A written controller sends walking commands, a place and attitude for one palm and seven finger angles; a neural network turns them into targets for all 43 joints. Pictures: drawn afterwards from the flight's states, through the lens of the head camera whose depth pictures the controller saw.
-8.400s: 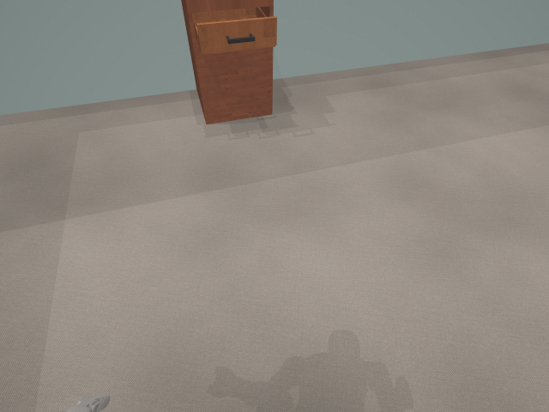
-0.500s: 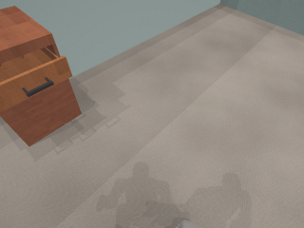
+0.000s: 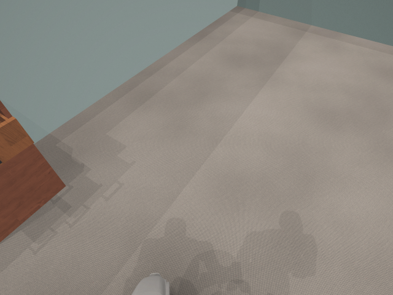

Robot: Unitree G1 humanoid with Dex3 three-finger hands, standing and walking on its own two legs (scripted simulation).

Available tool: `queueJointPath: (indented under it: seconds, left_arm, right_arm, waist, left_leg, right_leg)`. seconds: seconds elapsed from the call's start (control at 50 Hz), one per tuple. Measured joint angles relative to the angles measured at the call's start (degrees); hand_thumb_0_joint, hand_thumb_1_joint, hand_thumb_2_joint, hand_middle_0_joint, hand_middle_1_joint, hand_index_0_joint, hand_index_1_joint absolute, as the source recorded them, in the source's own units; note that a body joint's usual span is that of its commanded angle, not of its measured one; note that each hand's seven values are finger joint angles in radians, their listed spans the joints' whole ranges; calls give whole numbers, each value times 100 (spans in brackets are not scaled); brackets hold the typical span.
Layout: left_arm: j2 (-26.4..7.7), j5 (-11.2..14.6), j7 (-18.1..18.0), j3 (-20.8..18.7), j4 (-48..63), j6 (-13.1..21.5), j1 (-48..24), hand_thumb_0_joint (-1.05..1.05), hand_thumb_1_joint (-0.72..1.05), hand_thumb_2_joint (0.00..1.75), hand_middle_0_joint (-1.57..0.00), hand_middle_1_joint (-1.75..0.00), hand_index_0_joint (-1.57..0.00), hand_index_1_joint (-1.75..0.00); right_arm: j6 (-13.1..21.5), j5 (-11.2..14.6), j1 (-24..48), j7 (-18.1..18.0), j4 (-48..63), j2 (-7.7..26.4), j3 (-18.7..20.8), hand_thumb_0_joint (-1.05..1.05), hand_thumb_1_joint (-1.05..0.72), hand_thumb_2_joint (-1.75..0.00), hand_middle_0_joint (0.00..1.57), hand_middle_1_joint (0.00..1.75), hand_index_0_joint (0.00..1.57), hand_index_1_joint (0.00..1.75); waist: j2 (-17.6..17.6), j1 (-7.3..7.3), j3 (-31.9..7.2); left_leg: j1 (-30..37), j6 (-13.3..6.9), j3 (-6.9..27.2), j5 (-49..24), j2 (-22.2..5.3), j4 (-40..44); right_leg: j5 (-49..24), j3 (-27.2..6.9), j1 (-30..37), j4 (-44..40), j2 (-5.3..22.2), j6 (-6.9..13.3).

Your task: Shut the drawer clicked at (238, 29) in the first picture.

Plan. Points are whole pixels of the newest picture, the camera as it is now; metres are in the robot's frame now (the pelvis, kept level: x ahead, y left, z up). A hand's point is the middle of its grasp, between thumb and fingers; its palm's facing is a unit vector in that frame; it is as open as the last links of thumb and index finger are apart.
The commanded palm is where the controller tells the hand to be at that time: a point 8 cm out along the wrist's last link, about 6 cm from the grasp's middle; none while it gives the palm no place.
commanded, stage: walk to a spot facing it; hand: left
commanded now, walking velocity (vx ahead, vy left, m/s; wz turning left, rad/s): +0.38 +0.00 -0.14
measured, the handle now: out of the picture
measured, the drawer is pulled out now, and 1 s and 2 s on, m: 0.15 0.15 0.15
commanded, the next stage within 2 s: turn to face it in 0.44 s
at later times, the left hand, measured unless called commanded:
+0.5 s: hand (134, 234) +0.29 +0.19 -0.17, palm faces -0.16 -0.97 -0.16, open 7.3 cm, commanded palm none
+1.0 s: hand (159, 190) +0.43 +0.14 -0.18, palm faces -0.01 -0.99 -0.15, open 7.3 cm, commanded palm none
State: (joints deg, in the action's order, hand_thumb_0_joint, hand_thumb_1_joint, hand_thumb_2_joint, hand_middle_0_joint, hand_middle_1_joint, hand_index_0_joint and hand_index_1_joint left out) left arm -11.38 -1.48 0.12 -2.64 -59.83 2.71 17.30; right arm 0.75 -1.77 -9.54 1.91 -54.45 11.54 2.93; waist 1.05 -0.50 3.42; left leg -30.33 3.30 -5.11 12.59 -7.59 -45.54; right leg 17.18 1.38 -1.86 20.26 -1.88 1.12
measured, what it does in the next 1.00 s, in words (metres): walks ahead: left foot, then right foot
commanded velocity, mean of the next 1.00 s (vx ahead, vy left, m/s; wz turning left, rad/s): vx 0.15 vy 0.00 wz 0.09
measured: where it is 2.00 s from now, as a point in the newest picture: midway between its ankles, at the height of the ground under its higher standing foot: (213, 285)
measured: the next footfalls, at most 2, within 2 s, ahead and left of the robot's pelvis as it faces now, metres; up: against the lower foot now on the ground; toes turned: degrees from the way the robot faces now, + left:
left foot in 0.08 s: +0.18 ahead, +0.13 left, +0.00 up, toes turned +7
right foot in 0.62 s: +0.35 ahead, -0.16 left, +0.00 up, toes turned -22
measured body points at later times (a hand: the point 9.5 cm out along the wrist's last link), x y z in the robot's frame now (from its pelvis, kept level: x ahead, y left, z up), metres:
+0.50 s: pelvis +0.19 +0.02 +0.00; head +0.22 +0.02 +0.45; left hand +0.30 +0.24 -0.15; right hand +0.10 -0.20 -0.14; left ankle +0.14 +0.13 -0.74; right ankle +0.28 -0.14 -0.69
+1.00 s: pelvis +0.30 -0.02 -0.01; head +0.33 +0.00 +0.44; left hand +0.43 +0.20 -0.16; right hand +0.35 -0.28 -0.15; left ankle +0.34 +0.08 -0.72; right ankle +0.32 -0.14 -0.74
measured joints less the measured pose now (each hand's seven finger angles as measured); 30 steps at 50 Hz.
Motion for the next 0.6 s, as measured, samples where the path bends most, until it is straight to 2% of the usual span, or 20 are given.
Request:
queueJointPath:
  seconds: [0.08, 0.1, 0.14, 0.18, 0.24, 0.32, 0.4, 0.5, 0.58, 0.6]
  left_arm:
    - [-44, 5, -13, -36, -236, -36, 376, 1, 91, 90, -20, -30, -20, -30]
    - [-42, 26, -5, -55, -283, -68, 446, 1, 91, 90, -20, -30, -20, -30]
    - [-69, 41, 12, -76, -378, -171, 418, 1, 91, 90, -20, -30, -20, -30]
    - [-79, 16, 37, -103, -419, -232, 356, 1, 91, 90, -20, -30, -20, -30]
    - [-71, -34, 84, -145, -326, -262, 180, 1, 91, 90, -20, -30, -20, -30]
    - [29, -61, 103, -185, -101, -295, -33, 1, 91, 90, -20, -30, -20, -30]
    - [107, -68, 142, -213, 54, -363, -299, 1, 91, 90, -20, -30, -20, -30]
    - [82, -64, 173, -228, 178, -420, -709, 1, 91, 90, -20, -30, -20, -30]
    - [44, -64, 177, -194, 305, -349, -1048, 1, 91, 90, -20, -30, -20, -30]
    - [26, -71, 167, -169, 338, -270, -1114, 1, 91, 90, -20, -30, -20, -30]
  right_arm:
    - [152, -3, 182, -3, 68, -57, -46, 1, -91, -89, 20, 30, 20, 30]
    - [240, -34, 212, -31, 92, -55, -56, 0, -91, -89, 20, 30, 20, 30]
    - [327, -50, 238, -98, 108, -110, -88, 0, -91, -89, 20, 30, 20, 30]
    - [331, -41, 127, -152, 59, -182, -113, 0, -91, -89, 20, 30, 20, 30]
    - [349, -11, -177, -232, -137, -305, -118, 0, -91, -89, 20, 30, 20, 30]
    - [361, 33, -601, -311, -404, -267, -20, -1, -95, -89, 20, 30, 20, 30]
    - [340, 37, -967, -301, -619, -275, -13, 0, -94, -89, 20, 30, 20, 30]
    - [307, 4, -1272, -283, -745, -332, -11, 0, -92, -89, 20, 30, 20, 30]
    - [253, -24, -1458, -281, -814, -340, -8, 0, -92, -89, 20, 30, 20, 30]
    - [238, -11, -1525, -280, -850, -347, -17, 0, -91, -89, 20, 30, 20, 30]
  waist:
    - [-128, -163, -10]
    - [-143, -170, 0]
    - [-259, -188, 110]
    - [-325, -178, 112]
    - [-367, -166, 68]
    - [-355, -140, -36]
    - [-327, -65, -37]
    - [-270, 144, 125]
    - [-144, 343, 279]
    - [-109, 378, 297]
  left_leg:
    - [704, -154, -110, -16, 225, 1067]
    - [789, -355, -159, -283, 242, 1135]
    - [856, -569, -310, -28, 285, 800]
    - [1114, -620, -436, 218, 330, 908]
    - [1585, -600, -553, 138, 413, 1479]
    - [2114, -598, -729, 63, 480, 2153]
    - [2537, -527, -907, 144, 472, 2520]
    - [2945, -323, -1180, 475, 341, 2559]
    - [3129, -68, -1387, 971, 100, 2170]
    - [3108, -7, -1388, 1155, 0, 1899]
  right_leg:
    - [548, -118, 154, 448, 86, -159]
    - [778, -128, -41, 1002, 111, -138]
    - [1062, -207, -704, 2775, 167, -23]
    - [804, -153, -1388, 4127, 243, 42]
    - [214, -26, -2189, 4807, 439, 12]
    - [-364, 13, -2918, 4623, 665, -114]
    - [-713, 103, -3234, 3966, 825, -245]
    - [-764, 369, -3084, 2660, 859, -253]
    - [-584, 580, -2670, 1802, 657, -91]
    - [-725, 645, -2441, 1467, 578, -45]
